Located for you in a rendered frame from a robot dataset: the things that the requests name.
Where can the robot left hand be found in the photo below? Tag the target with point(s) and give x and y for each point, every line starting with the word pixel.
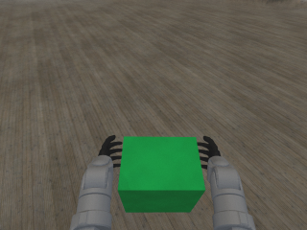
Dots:
pixel 106 149

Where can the left robot forearm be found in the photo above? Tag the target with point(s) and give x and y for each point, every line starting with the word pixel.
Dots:
pixel 93 210

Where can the right robot forearm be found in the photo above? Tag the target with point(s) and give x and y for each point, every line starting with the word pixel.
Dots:
pixel 227 193

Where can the carton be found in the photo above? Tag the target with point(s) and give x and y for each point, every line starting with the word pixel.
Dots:
pixel 160 174

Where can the robot right hand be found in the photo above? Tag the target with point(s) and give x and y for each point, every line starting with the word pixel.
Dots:
pixel 212 150

